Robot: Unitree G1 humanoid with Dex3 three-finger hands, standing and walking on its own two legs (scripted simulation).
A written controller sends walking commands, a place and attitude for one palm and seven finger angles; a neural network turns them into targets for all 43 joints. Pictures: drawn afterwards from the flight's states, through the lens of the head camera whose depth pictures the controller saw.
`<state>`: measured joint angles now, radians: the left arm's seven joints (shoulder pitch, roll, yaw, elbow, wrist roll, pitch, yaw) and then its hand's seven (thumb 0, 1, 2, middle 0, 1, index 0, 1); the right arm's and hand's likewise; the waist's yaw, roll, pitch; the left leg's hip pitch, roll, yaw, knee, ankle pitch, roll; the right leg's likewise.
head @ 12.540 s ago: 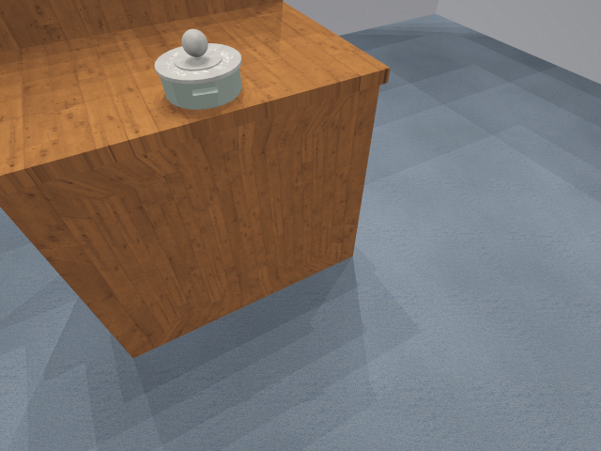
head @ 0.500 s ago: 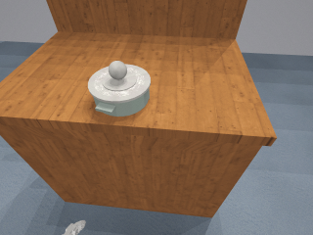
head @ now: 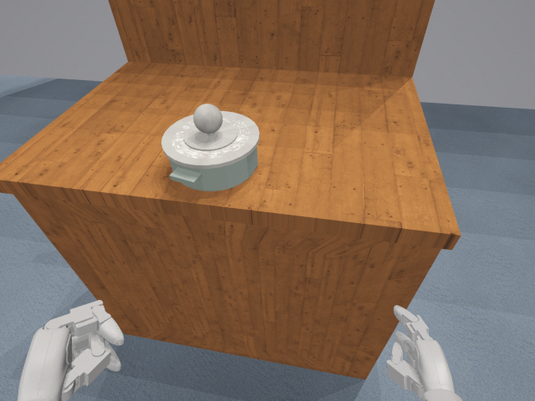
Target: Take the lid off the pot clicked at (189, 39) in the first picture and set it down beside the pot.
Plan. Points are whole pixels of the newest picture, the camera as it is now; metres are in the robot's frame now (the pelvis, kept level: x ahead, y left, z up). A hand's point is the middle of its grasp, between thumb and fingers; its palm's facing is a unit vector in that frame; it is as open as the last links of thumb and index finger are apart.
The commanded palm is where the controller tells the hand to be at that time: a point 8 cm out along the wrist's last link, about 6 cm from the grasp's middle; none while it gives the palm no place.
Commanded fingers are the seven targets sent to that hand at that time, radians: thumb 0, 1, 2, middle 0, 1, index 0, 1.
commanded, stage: raise the hand higher, near the body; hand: left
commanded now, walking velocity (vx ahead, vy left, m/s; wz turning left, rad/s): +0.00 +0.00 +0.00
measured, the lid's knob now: (208, 118) +0.54 +0.20 +0.17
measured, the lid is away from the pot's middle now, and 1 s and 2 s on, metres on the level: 0.00 0.00 0.00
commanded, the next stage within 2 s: reach forward and open the fingers in 0.88 s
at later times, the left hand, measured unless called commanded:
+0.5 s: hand (80, 302) +0.17 +0.24 +0.14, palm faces +0.33 -0.84 -0.44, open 3.1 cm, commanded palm +0.11 +0.28 +0.17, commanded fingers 0.00 0.90 0.90 -1.30 -1.50 -1.30 -1.50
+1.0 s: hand (46, 247) +0.19 +0.26 +0.22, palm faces +0.42 -0.82 -0.39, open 3.1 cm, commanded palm +0.14 +0.30 +0.23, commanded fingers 0.00 0.85 0.94 -1.29 -1.43 -1.29 -1.43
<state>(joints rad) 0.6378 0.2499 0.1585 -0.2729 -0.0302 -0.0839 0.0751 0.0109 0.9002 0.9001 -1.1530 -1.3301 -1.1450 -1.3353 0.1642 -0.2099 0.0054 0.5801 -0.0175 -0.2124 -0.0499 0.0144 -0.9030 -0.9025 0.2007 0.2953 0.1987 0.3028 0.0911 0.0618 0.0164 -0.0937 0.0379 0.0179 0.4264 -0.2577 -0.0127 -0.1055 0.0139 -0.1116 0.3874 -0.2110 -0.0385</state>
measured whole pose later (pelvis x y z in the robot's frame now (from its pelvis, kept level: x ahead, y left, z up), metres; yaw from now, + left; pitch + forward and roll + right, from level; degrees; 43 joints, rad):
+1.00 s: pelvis +0.01 +0.04 +0.00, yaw -2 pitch -6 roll -1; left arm 0.45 0.34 0.35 -0.60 -0.05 -0.15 0.08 0.01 0.89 0.90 -1.31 -1.50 -1.30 -1.50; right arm 0.20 -0.19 0.04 0.65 -0.02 -0.19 -0.03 0.02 -0.90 -0.90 0.20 0.30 0.20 0.30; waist 0.09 0.07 0.05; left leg -0.05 0.00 0.07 0.43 -0.28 0.03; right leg -0.08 -0.02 -0.06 0.39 -0.22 0.01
